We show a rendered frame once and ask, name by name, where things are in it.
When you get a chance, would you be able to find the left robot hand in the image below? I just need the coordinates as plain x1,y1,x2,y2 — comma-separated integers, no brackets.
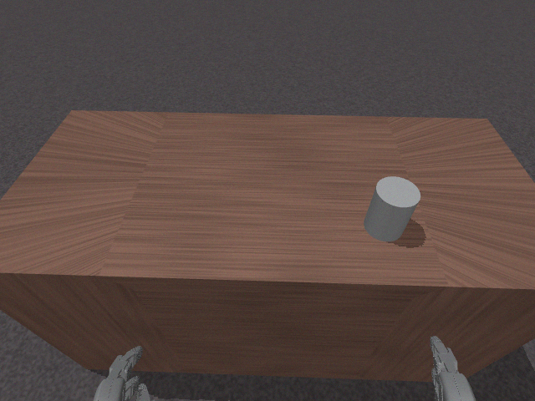
94,346,155,401

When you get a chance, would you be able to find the right robot hand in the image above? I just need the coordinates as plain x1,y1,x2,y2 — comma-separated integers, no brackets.
430,336,476,401

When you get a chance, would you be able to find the can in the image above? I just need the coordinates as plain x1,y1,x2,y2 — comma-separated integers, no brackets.
364,176,420,241

